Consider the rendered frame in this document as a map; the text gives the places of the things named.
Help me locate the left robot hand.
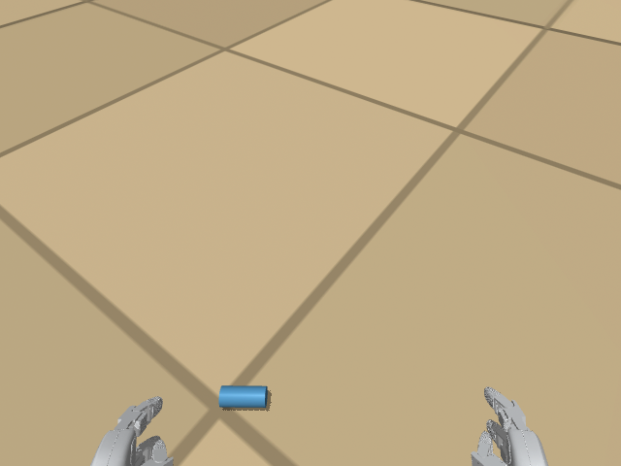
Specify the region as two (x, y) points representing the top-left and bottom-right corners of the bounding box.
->
(90, 396), (174, 466)

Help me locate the right robot hand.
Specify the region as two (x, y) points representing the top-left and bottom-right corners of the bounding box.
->
(472, 386), (548, 466)

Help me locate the can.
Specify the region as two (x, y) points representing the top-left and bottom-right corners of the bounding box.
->
(219, 385), (268, 408)

